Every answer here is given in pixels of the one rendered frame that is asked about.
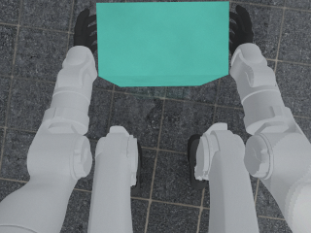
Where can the carton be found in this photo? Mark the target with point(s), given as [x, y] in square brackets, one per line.
[162, 43]

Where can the left robot thigh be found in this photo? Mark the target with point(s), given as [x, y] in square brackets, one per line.
[110, 203]

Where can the robot left hand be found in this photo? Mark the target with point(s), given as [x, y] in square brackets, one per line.
[82, 33]

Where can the right robot forearm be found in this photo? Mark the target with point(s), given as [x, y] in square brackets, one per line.
[259, 93]

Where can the right robot upper arm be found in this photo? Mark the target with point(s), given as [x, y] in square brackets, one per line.
[282, 161]

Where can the robot right hand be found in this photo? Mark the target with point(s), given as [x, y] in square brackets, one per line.
[242, 29]

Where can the left robot forearm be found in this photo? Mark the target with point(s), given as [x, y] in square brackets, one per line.
[68, 112]

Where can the right robot shin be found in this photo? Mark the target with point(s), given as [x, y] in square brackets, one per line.
[200, 175]

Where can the left robot upper arm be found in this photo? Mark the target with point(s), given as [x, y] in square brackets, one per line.
[56, 162]

